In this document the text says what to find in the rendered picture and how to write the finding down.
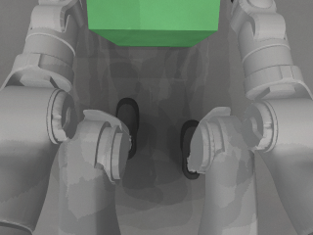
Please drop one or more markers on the carton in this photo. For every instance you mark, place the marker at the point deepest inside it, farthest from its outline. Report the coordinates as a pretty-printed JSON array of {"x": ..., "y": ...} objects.
[{"x": 153, "y": 23}]

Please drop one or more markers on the left robot foot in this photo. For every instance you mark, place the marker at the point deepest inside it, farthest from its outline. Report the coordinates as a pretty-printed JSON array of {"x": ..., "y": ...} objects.
[{"x": 127, "y": 111}]

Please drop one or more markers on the left robot thigh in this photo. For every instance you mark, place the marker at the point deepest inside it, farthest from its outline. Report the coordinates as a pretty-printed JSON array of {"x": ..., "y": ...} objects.
[{"x": 96, "y": 158}]

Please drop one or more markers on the robot right forearm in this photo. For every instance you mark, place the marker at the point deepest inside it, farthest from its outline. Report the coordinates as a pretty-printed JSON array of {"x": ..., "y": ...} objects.
[{"x": 265, "y": 52}]

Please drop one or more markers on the left robot upper arm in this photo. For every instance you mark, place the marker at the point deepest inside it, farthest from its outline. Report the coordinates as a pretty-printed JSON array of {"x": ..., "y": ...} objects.
[{"x": 34, "y": 122}]

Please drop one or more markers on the robot left forearm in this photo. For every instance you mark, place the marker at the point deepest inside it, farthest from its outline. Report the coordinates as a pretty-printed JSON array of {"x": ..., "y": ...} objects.
[{"x": 50, "y": 46}]

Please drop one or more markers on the right robot upper arm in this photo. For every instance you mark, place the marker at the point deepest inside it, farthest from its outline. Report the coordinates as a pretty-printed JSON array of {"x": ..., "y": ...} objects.
[{"x": 281, "y": 130}]

